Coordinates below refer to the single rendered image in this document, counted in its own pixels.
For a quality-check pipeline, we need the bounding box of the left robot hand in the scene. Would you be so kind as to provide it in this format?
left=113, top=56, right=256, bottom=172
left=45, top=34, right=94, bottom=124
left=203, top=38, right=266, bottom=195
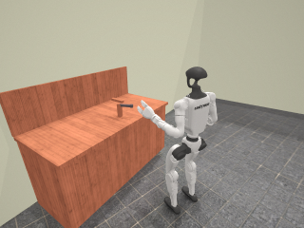
left=137, top=100, right=155, bottom=120

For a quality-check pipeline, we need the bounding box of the robot right forearm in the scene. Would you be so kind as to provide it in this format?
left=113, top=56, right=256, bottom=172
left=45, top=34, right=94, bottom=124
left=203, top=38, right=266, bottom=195
left=204, top=123, right=214, bottom=129

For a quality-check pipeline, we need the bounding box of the robot left forearm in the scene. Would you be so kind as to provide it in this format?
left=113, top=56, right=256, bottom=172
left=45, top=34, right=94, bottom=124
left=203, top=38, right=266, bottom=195
left=151, top=114, right=180, bottom=138

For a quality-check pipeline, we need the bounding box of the counter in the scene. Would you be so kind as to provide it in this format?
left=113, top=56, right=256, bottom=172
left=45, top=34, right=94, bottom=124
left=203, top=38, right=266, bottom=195
left=0, top=66, right=168, bottom=228

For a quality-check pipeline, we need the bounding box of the robot left foot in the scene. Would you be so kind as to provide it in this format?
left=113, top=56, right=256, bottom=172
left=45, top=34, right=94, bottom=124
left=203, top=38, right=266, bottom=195
left=164, top=197, right=181, bottom=215

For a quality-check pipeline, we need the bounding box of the tap lever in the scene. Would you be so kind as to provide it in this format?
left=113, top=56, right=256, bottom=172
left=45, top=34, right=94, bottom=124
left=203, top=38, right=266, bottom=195
left=120, top=104, right=133, bottom=108

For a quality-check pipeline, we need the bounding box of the robot left shin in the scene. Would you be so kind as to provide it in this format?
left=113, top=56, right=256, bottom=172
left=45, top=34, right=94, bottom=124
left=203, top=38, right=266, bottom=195
left=165, top=173, right=179, bottom=207

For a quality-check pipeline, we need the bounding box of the robot right upper arm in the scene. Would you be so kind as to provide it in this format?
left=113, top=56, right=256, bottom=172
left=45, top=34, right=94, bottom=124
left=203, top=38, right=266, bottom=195
left=204, top=92, right=218, bottom=124

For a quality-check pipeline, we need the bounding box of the robot left upper arm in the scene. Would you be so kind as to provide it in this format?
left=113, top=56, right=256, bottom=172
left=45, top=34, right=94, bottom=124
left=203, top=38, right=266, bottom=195
left=173, top=98, right=188, bottom=138

